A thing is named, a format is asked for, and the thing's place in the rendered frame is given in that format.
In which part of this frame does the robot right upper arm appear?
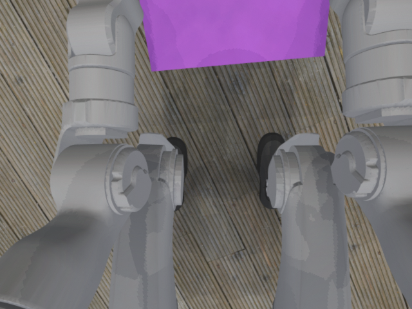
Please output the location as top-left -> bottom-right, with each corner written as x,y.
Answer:
331,126 -> 412,309

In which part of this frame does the robot right thigh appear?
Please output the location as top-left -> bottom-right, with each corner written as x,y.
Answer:
268,145 -> 351,309

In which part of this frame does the left robot forearm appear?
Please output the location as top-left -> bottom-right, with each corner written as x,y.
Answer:
50,0 -> 144,190

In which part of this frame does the robot thigh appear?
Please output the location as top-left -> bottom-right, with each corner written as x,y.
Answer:
109,144 -> 184,309
268,145 -> 351,309

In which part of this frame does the right robot forearm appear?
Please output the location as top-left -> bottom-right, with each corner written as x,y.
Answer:
329,0 -> 412,126

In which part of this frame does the robot left upper arm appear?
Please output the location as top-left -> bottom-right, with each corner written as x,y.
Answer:
0,144 -> 152,309

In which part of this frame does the robot left thigh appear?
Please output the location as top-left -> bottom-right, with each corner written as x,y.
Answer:
109,144 -> 184,309

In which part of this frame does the carton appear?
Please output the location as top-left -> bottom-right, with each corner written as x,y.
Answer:
139,0 -> 330,71

